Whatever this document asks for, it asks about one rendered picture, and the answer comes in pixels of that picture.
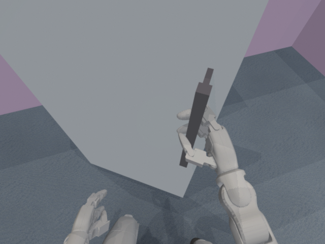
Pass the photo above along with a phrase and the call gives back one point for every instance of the right robot hand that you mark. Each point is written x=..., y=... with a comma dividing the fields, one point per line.
x=218, y=143

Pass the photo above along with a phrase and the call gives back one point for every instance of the robot right forearm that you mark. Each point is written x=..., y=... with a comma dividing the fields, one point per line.
x=238, y=197

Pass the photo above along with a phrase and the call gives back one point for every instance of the robot left forearm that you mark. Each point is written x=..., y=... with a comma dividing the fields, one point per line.
x=77, y=237

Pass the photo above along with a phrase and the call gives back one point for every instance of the fridge door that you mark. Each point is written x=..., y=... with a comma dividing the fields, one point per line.
x=114, y=74

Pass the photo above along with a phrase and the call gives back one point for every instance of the left robot thigh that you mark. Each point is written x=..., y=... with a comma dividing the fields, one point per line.
x=124, y=231

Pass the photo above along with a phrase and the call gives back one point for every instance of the handle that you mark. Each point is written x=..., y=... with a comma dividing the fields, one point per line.
x=198, y=108

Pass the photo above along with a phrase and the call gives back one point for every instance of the left robot hand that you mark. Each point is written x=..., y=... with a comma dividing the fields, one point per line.
x=86, y=219

